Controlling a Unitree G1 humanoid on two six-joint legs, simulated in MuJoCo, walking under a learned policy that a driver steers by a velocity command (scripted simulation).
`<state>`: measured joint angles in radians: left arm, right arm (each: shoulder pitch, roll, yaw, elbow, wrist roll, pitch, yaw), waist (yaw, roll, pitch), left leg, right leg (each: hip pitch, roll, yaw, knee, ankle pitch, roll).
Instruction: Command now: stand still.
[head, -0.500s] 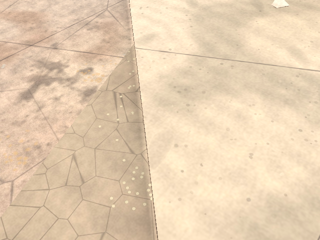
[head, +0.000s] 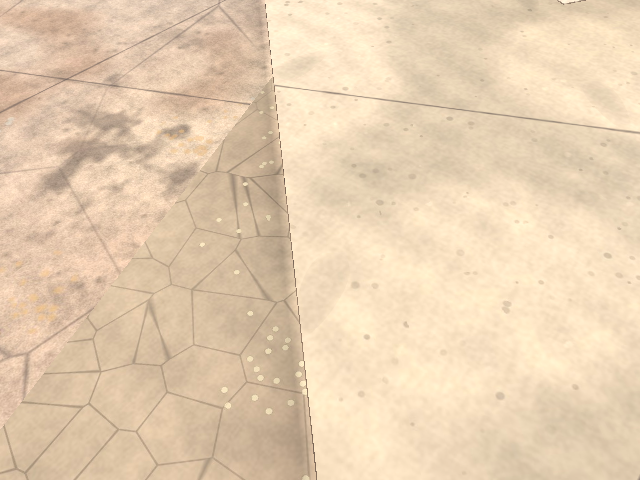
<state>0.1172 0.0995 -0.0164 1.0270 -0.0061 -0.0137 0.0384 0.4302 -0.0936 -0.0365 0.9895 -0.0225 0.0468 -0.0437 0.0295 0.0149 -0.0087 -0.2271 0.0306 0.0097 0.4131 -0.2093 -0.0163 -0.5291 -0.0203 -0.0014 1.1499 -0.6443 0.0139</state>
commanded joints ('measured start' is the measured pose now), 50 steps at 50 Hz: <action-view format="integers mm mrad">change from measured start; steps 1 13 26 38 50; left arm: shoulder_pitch -20 -40 -45 -40 -25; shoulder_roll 50 49 50 52 48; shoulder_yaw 4 4 5 6 6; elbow -27 7 32 46 55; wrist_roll -1 -3 -4 -5 -6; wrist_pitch -8 -6 -5 -6 -6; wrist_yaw -3 -7 -7 -5 0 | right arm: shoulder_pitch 115 131 145 155 162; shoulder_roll -54 -49 -45 -42 -38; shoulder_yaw -8 -1 5 10 12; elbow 3 44 74 88 94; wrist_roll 0 -1 -2 -2 -3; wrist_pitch -4 -6 -8 -9 -5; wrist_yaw -2 -4 -5 -6 -7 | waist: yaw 2 7 8 8 7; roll -13 -7 -3 0 -1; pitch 11 14 21 28 36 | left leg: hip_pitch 86 105 109 106 99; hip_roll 38 41 43 43 43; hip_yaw -12 -5 0 2 5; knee -36 -41 -49 -54 -57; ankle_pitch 215 255 254 242 233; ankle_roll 46 48 50 53 51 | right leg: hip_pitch -80 -67 -61 -60 -60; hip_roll -43 -42 -42 -43 -45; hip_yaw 55 44 34 26 22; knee -227 -224 -224 -223 -220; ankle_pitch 205 223 220 214 212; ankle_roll -81 -75 -70 -67 -62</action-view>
